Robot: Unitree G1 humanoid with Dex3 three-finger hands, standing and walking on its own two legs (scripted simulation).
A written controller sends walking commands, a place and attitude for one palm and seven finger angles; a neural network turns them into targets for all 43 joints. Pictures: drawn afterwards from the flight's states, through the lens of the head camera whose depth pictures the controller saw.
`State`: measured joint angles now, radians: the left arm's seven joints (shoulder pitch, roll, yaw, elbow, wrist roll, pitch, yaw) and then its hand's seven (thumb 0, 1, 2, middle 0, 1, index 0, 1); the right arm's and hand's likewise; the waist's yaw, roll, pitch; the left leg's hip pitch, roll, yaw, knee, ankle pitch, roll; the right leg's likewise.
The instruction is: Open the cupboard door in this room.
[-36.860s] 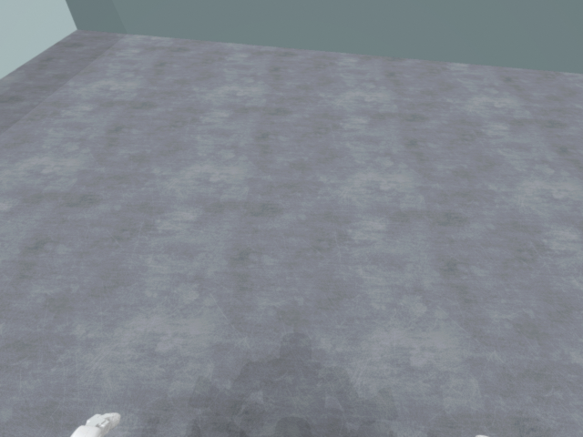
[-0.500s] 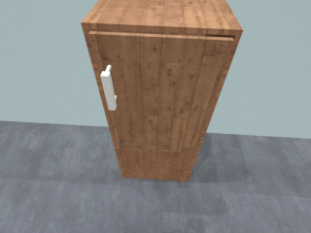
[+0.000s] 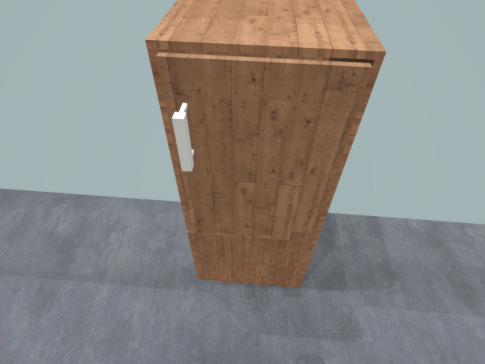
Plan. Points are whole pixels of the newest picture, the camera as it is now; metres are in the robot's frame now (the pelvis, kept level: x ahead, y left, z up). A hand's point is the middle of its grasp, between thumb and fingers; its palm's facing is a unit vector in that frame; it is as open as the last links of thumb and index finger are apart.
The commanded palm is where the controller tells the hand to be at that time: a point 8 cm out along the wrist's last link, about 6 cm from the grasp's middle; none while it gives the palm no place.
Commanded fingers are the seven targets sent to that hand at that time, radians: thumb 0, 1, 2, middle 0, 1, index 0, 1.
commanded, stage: come to a stop and stand still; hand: left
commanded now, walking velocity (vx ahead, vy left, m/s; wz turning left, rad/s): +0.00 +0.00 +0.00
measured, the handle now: (185, 137) +0.55 +0.16 +0.07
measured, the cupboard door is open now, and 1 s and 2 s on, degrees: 0 0 0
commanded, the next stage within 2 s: look again from close up in 0.58 s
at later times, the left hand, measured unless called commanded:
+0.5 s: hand out of the picture -0.05 +0.16 -0.16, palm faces +0.02 -0.98 -0.19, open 7.4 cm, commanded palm none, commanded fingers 0.00 0.90 0.90 -0.20 -0.30 -0.20 -0.30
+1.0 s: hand out of the picture -0.01 +0.16 -0.16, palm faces +0.03 -0.98 -0.19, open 7.4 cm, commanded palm none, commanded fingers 0.00 0.90 0.90 -0.20 -0.30 -0.20 -0.30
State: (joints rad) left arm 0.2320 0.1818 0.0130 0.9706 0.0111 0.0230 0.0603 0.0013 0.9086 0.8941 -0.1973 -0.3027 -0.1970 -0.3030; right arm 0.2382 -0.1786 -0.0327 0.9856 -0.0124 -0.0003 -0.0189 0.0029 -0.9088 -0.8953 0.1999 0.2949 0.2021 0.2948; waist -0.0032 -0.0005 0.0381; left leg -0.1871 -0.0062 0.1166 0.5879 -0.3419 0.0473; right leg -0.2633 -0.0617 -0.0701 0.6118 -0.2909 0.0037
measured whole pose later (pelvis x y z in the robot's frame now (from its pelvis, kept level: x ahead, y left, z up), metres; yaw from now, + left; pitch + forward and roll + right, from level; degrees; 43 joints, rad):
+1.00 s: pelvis +0.00 -0.01 +0.01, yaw +0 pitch +0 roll +1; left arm 0.30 0.14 -0.02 1.09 0.01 -0.01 0.03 0.00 0.91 0.89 -0.20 -0.30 -0.20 -0.30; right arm 0.30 -0.14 0.01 1.10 -0.01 -0.03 -0.02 0.01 -0.91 -0.90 0.20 0.30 0.20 0.30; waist 0.01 0.01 0.02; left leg -0.20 -0.01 0.10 0.45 -0.25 0.04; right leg -0.28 -0.02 -0.03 0.48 -0.20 -0.01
